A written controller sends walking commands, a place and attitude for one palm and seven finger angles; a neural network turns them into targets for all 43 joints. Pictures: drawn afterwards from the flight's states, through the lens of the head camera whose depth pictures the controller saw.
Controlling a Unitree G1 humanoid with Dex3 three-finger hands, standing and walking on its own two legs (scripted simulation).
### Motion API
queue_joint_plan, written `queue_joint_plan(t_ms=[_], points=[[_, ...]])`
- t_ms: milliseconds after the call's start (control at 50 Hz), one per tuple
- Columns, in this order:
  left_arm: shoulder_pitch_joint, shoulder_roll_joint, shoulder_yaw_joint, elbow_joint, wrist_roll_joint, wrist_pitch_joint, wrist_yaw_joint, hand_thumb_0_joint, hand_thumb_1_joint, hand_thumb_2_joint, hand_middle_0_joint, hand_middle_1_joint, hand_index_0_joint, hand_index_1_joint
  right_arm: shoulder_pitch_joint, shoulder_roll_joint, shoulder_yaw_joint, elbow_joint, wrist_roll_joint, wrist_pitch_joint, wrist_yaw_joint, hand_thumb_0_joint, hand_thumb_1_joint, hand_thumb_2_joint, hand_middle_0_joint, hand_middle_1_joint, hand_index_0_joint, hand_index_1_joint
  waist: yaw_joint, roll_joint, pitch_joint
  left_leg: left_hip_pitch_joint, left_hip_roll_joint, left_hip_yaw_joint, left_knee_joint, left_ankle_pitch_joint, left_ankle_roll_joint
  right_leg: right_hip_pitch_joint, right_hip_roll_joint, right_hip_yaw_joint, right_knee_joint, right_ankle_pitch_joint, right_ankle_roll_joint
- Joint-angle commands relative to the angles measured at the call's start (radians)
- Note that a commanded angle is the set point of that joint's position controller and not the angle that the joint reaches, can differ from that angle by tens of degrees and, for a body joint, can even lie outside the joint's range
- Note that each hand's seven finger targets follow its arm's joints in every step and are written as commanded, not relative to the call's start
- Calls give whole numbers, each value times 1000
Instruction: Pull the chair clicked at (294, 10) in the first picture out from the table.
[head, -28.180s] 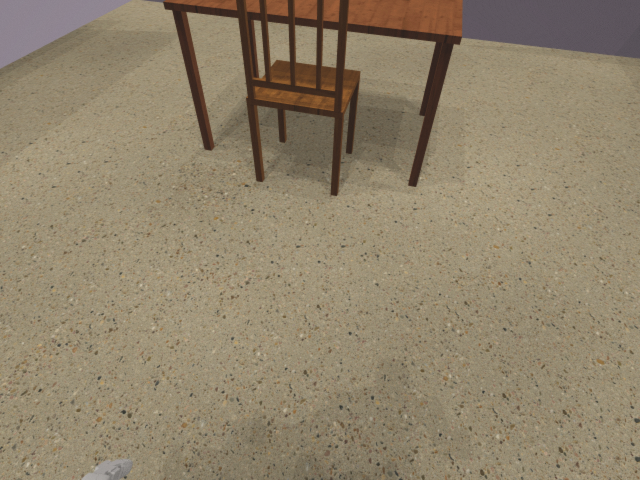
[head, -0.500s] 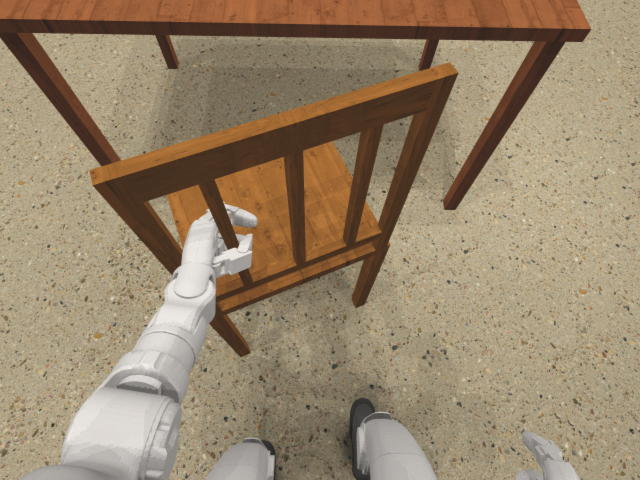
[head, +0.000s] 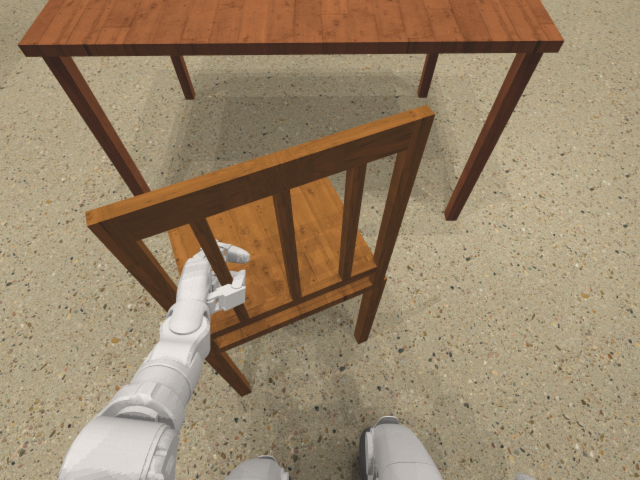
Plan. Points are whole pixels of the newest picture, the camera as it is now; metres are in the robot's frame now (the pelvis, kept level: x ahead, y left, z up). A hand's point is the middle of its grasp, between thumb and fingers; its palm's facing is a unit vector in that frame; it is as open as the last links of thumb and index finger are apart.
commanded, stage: step backward, pulling the chair out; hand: left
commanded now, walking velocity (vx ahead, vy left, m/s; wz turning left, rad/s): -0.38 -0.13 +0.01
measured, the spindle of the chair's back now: (289, 253) +0.43 +0.06 -0.06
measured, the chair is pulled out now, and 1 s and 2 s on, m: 0.38 0.52 0.57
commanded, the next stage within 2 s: stop walking, hand still on the chair in 0.50 s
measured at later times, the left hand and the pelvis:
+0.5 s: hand (230, 334) +0.30 +0.13 -0.06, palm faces +0.03 -0.99 -0.16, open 5.1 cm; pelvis -0.08 +0.00 +0.00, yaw -1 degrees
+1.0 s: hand (216, 394) +0.22 +0.14 -0.05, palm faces +0.06 -0.99 -0.16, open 5.2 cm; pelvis -0.08 -0.01 +0.01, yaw +0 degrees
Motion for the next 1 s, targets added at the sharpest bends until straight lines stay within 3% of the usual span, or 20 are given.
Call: queue_joint_plan(t_ms=[0,60,100,120,140,180,240,300,380,440,520,560,600,680,720,760,800,880,940,980], points=[[-424,154,8,-181,32,-64,5,0,900,900,-500,-1450,-500,-1450,41,-128,-62,-61,-8,-28,3,0,-900,-900,200,300,200,300,22,83,-398,303,283,-206,-82,812,77,210,-2,9,-121,15,-20],[-408,152,-6,-147,55,-95,2,0,900,900,-500,-1450,-500,-1450,59,-125,-57,-29,-16,-33,22,0,-900,-900,200,300,200,300,6,131,-467,262,217,-156,29,808,13,414,-67,60,-301,494,-52],[-366,210,12,-108,66,-98,2,0,900,900,-500,-1450,-500,-1450,49,-134,-55,-27,-16,-23,14,0,-900,-900,200,300,200,300,10,71,-439,52,126,-91,74,419,-47,552,-210,173,-270,818,-108],[-372,249,43,-111,46,-80,12,0,900,900,-500,-1450,-500,-1450,40,-139,-70,-25,-3,-20,4,0,-900,-900,200,300,200,300,9,-70,-511,-10,69,-75,127,126,-68,642,-281,247,-263,999,-152],[-371,273,56,-110,43,-57,14,0,900,900,-500,-1450,-500,-1450,-1,-138,-71,-39,4,-20,-2,0,-900,-900,200,300,200,300,28,-101,-515,-64,47,-107,171,-101,-66,649,-340,271,-270,1020,-176],[-402,272,48,-151,39,-39,11,0,900,900,-500,-1450,-500,-1450,-34,-122,-57,-55,9,-26,-3,0,-900,-900,200,300,200,300,43,-83,-494,-63,51,-141,172,-183,-57,561,-370,261,-300,772,-168],[-384,254,39,-160,27,-18,14,0,900,900,-500,-1450,-500,-1450,-8,-122,-37,-27,3,-20,-18,0,-900,-900,200,300,200,300,11,-75,-530,68,56,-91,-119,54,-51,548,-265,135,-237,684,-84],[-392,222,27,-188,18,-11,15,0,900,900,-500,-1450,-500,-1450,-6,-160,-66,-71,7,-5,-23,0,-900,-900,200,300,200,300,11,-6,-520,189,165,-155,-146,514,9,418,-102,44,-205,457,-3],[-413,152,-7,-221,21,-31,-1,0,900,900,-500,-1450,-500,-1450,-49,-119,-50,-124,-4,2,-4,0,-900,-900,200,300,200,300,31,214,-457,53,254,-221,-242,304,67,378,-16,9,-48,-8,-4],[-388,157,4,-219,21,-33,-3,0,900,900,-500,-1450,-500,-1450,-8,-117,-55,-122,-4,-1,4,0,-900,-900,200,300,200,300,29,185,-455,122,275,-226,-180,393,91,351,3,16,-95,-39,-7],[-388,221,24,-174,27,-28,-7,0,900,900,-500,-1450,-500,-1450,6,-119,-56,-111,7,-13,0,0,-900,-900,200,300,200,300,16,62,-423,26,170,-102,-85,183,18,439,-71,90,-246,145,-19],[-372,249,18,-160,24,-20,-3,0,900,900,-500,-1450,-500,-1450,-13,-105,-50,-113,16,-20,0,0,-900,-900,200,300,200,300,30,-94,-364,12,38,-28,67,-192,-33,258,-230,266,-432,-146,-93],[-272,307,78,-291,39,-12,13,0,900,900,-500,-1450,-500,-1450,-9,-120,-72,-139,0,-7,8,0,-900,-900,200,300,200,300,48,-162,-362,138,-32,-5,303,-204,-44,110,-331,367,-598,-474,-147],[-209,223,63,-366,41,3,7,0,900,900,-500,-1450,-500,-1450,-55,-62,-14,-143,-13,-28,12,0,-900,-900,200,300,200,300,21,-182,-413,178,-11,-2,45,-149,-8,290,-240,152,-439,-191,-101],[-153,217,66,-407,43,-6,8,0,900,900,-500,-1450,-500,-1450,-35,-85,-18,-144,-19,-32,1,0,-900,-900,200,300,200,300,15,-82,-352,199,13,-39,-237,-100,15,298,-155,102,-344,-217,-50],[-129,160,33,-480,41,1,2,0,900,900,-500,-1450,-500,-1450,-47,-117,-27,-175,-20,-24,-4,0,-900,-900,200,300,200,300,49,171,-302,137,209,-270,-377,-45,101,302,-17,4,-96,-87,0],[-139,121,-3,-498,40,21,-5,0,900,900,-500,-1450,-500,-1450,-88,-71,-21,-183,-17,-12,1,0,-900,-900,200,300,200,300,48,247,-311,65,277,-317,-418,-11,149,370,-4,11,54,-52,9],[-38,119,-7,-505,52,27,-7,0,900,900,-500,-1450,-500,-1450,-33,-97,-42,-167,-17,-17,21,0,-900,-900,200,300,200,300,36,46,-343,289,155,-124,-137,495,49,464,-31,21,-346,250,-30],[5,109,-32,-531,66,15,-7,0,900,900,-500,-1450,-500,-1450,-39,-90,-41,-160,-24,-36,28,0,-900,-900,200,300,200,300,7,134,-377,282,114,-83,-134,587,-5,542,-97,69,-310,591,-72],[64,134,-3,-528,45,24,4,0,900,900,-500,-1450,-500,-1450,-36,-108,-56,-164,-16,-28,23,0,-900,-900,200,300,200,300,14,25,-440,289,117,-77,-122,644,-17,618,-98,98,-259,734,-89]])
